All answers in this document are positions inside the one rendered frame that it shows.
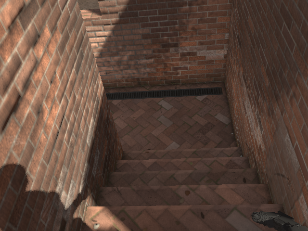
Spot stairs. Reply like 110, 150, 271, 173
83, 147, 285, 231

